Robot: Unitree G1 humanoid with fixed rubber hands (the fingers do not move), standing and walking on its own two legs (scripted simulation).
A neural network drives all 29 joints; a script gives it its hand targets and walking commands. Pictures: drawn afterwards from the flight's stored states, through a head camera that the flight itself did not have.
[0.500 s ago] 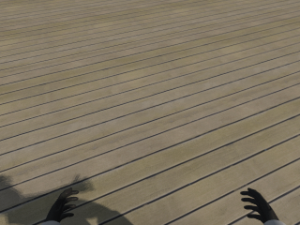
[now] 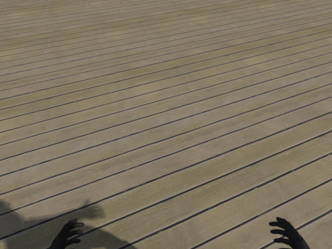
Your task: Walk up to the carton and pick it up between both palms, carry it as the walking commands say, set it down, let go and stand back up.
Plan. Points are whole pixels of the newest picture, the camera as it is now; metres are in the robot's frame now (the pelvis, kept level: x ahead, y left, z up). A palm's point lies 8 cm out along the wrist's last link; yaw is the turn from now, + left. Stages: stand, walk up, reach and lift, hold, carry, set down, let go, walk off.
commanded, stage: stand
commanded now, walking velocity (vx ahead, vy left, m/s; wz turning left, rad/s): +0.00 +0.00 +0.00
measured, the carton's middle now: out of the picture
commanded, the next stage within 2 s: walk up in 0.22 s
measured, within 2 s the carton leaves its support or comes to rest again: neither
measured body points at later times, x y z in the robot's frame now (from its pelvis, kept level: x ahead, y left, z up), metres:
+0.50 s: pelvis +0.00 +0.00 +0.00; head +0.01 -0.01 +0.45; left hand +0.14 +0.29 -0.09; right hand +0.11 -0.33 -0.08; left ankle +0.01 +0.12 -0.73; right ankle +0.00 -0.12 -0.70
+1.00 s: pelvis +0.13 -0.15 -0.02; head +0.11 -0.16 +0.43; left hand +0.44 +0.04 -0.05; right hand +0.06 -0.49 -0.08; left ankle +0.27 -0.10 -0.71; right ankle +0.07 -0.27 -0.73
